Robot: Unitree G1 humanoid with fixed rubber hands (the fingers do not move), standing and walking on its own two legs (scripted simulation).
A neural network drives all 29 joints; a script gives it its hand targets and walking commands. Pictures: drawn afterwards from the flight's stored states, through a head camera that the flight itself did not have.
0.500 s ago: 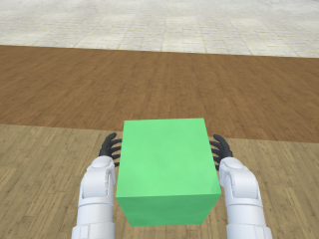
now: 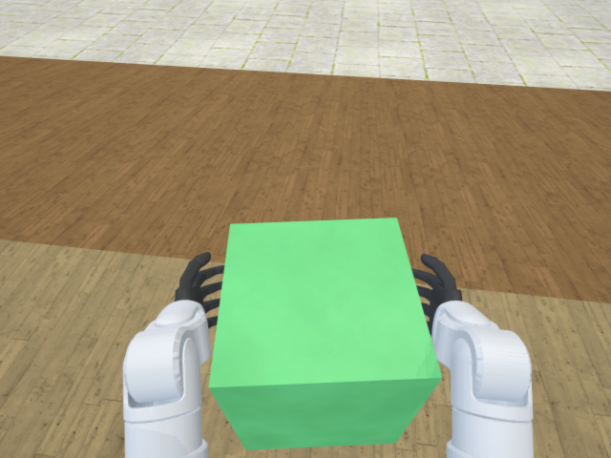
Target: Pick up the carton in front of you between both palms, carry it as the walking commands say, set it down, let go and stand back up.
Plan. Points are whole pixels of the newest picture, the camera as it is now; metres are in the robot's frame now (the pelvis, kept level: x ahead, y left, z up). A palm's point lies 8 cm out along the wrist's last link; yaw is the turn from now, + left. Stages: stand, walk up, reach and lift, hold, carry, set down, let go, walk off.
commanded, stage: carry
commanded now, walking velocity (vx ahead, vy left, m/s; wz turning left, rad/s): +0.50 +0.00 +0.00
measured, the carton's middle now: (317, 339) +0.27 +0.01 +0.02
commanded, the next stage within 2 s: none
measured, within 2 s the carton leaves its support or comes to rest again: neither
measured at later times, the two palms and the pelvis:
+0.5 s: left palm (224, 145) +0.61 +0.18 +0.09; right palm (391, 150) +0.59 -0.12 +0.09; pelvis +0.33 +0.03 +0.00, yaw -2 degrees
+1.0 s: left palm (252, 57) +0.97 +0.17 +0.10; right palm (374, 61) +0.97 -0.13 +0.09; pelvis +0.67 +0.01 -0.01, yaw -1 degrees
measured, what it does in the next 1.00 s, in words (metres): walks ahead: left foot, then right foot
